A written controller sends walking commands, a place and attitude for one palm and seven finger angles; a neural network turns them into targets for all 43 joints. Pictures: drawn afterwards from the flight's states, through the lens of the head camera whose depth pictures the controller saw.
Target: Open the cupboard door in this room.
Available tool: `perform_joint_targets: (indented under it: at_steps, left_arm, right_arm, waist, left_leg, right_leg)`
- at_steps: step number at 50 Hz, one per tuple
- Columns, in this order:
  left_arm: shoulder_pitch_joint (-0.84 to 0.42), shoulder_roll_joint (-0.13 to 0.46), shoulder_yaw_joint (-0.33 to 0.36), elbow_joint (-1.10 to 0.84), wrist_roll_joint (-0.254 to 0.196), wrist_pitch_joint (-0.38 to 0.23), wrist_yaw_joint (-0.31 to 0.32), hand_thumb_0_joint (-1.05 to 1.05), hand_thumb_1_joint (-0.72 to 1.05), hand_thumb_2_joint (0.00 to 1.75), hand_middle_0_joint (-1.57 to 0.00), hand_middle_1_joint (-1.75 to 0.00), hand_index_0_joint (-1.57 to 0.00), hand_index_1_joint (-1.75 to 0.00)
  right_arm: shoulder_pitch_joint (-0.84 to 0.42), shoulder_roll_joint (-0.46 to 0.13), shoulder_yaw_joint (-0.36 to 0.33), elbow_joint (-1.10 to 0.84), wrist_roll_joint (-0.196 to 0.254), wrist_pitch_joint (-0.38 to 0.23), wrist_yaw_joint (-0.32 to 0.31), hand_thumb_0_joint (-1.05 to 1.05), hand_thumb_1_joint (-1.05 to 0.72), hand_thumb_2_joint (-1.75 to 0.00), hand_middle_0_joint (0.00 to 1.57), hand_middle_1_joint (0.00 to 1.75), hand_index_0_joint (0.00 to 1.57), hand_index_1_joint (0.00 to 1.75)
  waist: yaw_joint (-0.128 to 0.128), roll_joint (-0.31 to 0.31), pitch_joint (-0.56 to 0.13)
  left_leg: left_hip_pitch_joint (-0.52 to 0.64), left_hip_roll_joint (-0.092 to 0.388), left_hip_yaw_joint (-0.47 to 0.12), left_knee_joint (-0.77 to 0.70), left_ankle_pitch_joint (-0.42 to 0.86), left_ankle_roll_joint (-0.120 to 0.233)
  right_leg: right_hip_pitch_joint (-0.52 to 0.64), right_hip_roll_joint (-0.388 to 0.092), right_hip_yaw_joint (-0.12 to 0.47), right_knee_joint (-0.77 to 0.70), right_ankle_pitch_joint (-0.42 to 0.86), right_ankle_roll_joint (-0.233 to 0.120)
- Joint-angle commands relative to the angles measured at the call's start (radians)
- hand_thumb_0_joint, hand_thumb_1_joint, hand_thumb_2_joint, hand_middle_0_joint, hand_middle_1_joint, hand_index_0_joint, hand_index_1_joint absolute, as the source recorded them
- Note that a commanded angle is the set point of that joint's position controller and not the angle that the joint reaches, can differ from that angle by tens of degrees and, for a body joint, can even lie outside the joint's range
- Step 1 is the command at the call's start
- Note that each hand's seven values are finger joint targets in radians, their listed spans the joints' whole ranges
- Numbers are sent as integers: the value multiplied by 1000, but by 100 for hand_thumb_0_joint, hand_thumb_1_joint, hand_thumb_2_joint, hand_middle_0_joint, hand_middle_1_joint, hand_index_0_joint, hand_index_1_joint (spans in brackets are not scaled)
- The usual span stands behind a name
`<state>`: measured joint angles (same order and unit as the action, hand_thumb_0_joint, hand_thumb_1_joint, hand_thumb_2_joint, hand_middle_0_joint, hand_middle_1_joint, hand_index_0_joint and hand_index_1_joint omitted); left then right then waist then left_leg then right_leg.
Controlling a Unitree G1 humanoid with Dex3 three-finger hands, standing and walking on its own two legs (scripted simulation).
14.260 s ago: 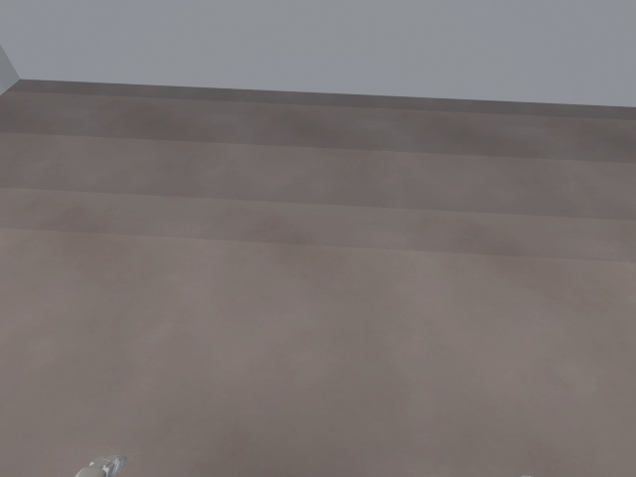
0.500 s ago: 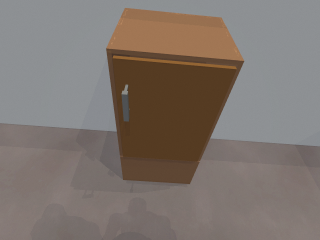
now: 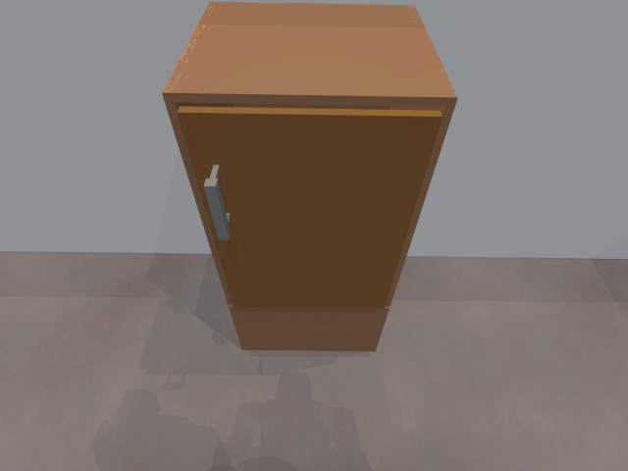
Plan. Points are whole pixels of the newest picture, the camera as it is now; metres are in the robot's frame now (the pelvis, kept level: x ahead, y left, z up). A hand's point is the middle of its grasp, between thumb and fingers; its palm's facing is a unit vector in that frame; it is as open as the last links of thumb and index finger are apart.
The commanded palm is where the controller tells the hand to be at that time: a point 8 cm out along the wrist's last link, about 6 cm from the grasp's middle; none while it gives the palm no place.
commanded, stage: come to a stop and stand still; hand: left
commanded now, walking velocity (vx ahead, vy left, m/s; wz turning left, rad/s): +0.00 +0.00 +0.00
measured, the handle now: (220, 203) +0.56 +0.20 -0.02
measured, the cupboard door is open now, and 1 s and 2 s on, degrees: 0 0 0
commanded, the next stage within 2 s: look again from close up in 0.10 s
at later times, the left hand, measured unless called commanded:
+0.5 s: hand out of the picture -0.04 +0.20 -0.18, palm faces +0.00 -0.98 -0.20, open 7.3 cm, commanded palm none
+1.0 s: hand out of the picture -0.01 +0.19 -0.18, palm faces -0.03 -0.98 -0.19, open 7.3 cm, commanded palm none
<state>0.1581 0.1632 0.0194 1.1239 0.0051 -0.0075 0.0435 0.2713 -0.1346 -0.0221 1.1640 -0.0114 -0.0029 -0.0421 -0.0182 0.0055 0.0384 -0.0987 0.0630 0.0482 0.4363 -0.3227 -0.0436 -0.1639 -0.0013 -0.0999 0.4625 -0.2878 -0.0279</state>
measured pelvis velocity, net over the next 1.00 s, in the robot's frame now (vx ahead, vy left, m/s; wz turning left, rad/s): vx -0.01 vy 0.02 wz -0.03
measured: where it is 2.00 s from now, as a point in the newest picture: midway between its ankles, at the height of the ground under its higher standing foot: outside the picture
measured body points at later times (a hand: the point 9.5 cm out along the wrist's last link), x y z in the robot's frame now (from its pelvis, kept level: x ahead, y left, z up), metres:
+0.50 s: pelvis -0.03 +0.03 +0.00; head -0.03 +0.02 +0.45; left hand -0.04 +0.25 -0.16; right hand -0.01 -0.20 -0.16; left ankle -0.04 +0.13 -0.74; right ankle -0.02 -0.09 -0.74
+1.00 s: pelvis -0.01 +0.02 -0.01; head +0.00 +0.01 +0.44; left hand -0.01 +0.24 -0.16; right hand -0.04 -0.19 -0.17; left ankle -0.04 +0.13 -0.74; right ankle -0.02 -0.09 -0.74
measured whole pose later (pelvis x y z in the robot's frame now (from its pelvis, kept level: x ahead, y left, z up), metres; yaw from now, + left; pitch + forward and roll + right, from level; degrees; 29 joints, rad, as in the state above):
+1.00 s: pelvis -0.01 +0.02 -0.01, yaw -2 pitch +0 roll +1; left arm 0.30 0.14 0.00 1.10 0.03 0.00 0.01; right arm 0.33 -0.13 0.00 1.10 -0.03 -0.01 -0.02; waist -0.01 0.00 0.02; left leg -0.18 0.01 0.07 0.51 -0.33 0.01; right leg -0.25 -0.04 -0.05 0.57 -0.33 -0.01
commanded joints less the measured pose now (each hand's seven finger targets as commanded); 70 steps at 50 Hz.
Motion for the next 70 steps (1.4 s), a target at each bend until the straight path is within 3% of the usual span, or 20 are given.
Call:
perform_joint_targets:
  at_steps: [1,9,10,11,12,13,15,18,21,28,39,43,47,51,54,57,59,62,66,70]
  left_arm:
    - [105,91,7,-9,-3,-10,-3,0,90,90,-20,-30,-20,-30]
    - [115,98,0,-7,-1,-11,-6,0,90,90,-20,-30,-20,-30]
    - [240,127,8,26,17,-39,38,0,90,90,-20,-30,-20,-30]
    - [237,176,19,-19,15,-51,32,0,90,90,-20,-30,-20,-30]
    - [209,177,15,-36,19,-59,22,0,90,90,-20,-30,-20,-30]
    - [177,156,8,-56,20,-56,14,0,90,90,-20,-30,-20,-30]
    - [128,124,1,-77,8,-43,6,0,90,90,-20,-30,-20,-30]
    - [144,89,-5,-83,14,-13,-2,0,90,90,-20,-30,-20,-30]
    - [172,83,-12,-70,13,-7,-11,0,90,90,-20,-30,-20,-30]
    - [190,89,-13,-66,13,-6,-15,0,90,90,-20,-30,-20,-30]
    - [181,93,-12,-49,8,-17,-13,0,90,90,-20,-30,-20,-30]
    - [190,71,-7,-45,15,-5,-18,0,90,90,-20,-30,-20,-30]
    - [198,61,2,-55,25,-5,-28,0,90,90,-20,-30,-20,-30]
    - [245,62,13,-50,23,-18,-30,0,90,90,-20,-30,-20,-30]
    - [298,98,18,-21,13,-37,-14,0,90,90,-20,-30,-20,-30]
    - [246,104,13,-35,10,-40,-1,0,90,90,-20,-30,-20,-30]
    - [228,116,20,-55,4,-31,6,0,90,90,-20,-30,-20,-30]
    - [218,123,30,-79,9,-18,12,0,90,90,-20,-30,-20,-30]
    - [195,121,34,-106,15,-1,10,0,90,90,-20,-30,-20,-30]
    - [167,108,27,-134,16,5,6,0,90,90,-20,-30,-20,-30]
  right_arm:
    - [77,-83,-8,-9,0,-13,-8,0,-90,-90,20,30,20,30]
    - [44,-101,-3,-26,1,-8,-6,0,-90,-90,20,30,20,30]
    - [-53,-147,-11,-98,6,-21,8,0,-90,-90,20,30,20,30]
    - [-18,-80,-1,-148,9,-12,14,0,-90,-90,20,30,20,30]
    - [-24,-70,-1,-161,5,-9,21,0,-90,-90,20,30,20,30]
    - [10,-75,-2,-170,6,-10,21,0,-90,-90,20,30,20,30]
    - [65,-91,-1,-153,0,-17,21,0,-90,-90,20,30,20,30]
    - [29,-124,5,-174,-9,-25,20,0,-90,-90,20,30,20,30]
    - [19,-136,7,-186,-6,-25,16,0,-90,-90,20,30,20,30]
    - [51,-145,11,-160,-7,-30,17,0,-90,-90,20,30,20,30]
    - [84,-119,18,-97,-2,-39,14,0,-90,-90,20,30,20,30]
    - [99,-118,11,-85,-12,-28,14,0,-90,-90,20,30,20,30]
    - [102,-128,-4,-94,-15,-24,13,0,-90,-90,20,30,20,30]
    - [103,-108,-3,-107,-14,-35,9,0,-90,-90,20,30,20,30]
    - [85,-43,17,-108,-7,-36,5,0,-90,-90,20,30,20,30]
    - [97,-45,11,-85,8,-31,0,0,-90,-90,20,30,20,30]
    - [99,-74,3,-84,11,-25,-6,0,-90,-90,20,30,20,30]
    - [79,-103,-14,-102,7,-14,-12,0,-90,-90,20,30,20,30]
    - [32,-106,-23,-143,2,0,-6,0,-90,-90,20,30,20,30]
    - [12,-118,-18,-164,-4,-5,-2,0,-90,-90,20,30,20,30]
  waist:
    - [18,15,-21]
    - [12,-14,14]
    - [61,-45,35]
    - [24,-81,-41]
    - [26,-74,-72]
    - [3,-81,-113]
    - [-23,-24,-90]
    - [14,114,48]
    - [24,25,89]
    - [28,29,72]
    - [25,-16,19]
    - [19,20,48]
    - [21,56,103]
    - [34,-2,68]
    - [37,-172,5]
    - [9,-85,-36]
    - [14,-4,-79]
    - [20,6,-94]
    - [23,-39,-81]
    - [21,-29,-90]
  left_leg:
    - [-2,76,-27,-49,406,32]
    - [7,71,-27,-89,299,34]
    - [-131,49,40,181,291,19]
    - [-206,13,-11,200,-69,40]
    - [-200,19,-2,198,-107,38]
    - [-146,3,-11,160,-85,38]
    - [-34,6,-24,32,88,42]
    - [-167,77,-101,-55,129,80]
    - [-215,64,-116,-119,-20,88]
    - [-223,55,-122,-166,-94,92]
    - [-137,44,-73,-97,136,85]
    - [-160,69,-100,-119,-96,101]
    - [-205,107,-167,-147,-189,137]
    - [-223,61,-96,-6,25,126]
    - [-250,-21,23,176,81,63]
    - [-152,3,4,107,216,44]
    - [-85,25,1,93,468,44]
    - [-38,41,15,141,636,51]
    - [-61,37,8,143,478,56]
    - [-39,60,-21,90,532,72]
  right_leg:
    - [52,-131,96,-70,472,0]
    - [28,-128,112,-118,388,2]
    - [37,-184,194,-62,912,53]
    - [132,-254,234,-46,991,-1]
    - [124,-275,239,-52,896,-59]
    - [86,-243,206,-50,713,-85]
    - [-48,-168,156,-37,312,-54]
    - [-78,-79,107,-25,19,-10]
    - [-76,-75,106,-39,-14,-1]
    - [-57,-83,103,-37,0,0]
    - [-48,-107,122,-43,117,0]
    - [-98,-74,92,2,-82,-8]
    - [-135,-51,46,62,-109,-11]
    - [-67,-89,96,33,-1,-26]
    - [54,-219,232,-32,492,-68]
    - [66,-208,156,52,901,-57]
    - [63,-177,122,104,877,-27]
    - [22,-162,114,142,802,-19]
    - [-30,-179,138,108,622,-36]
    - [-42,-138,117,103,493,-15]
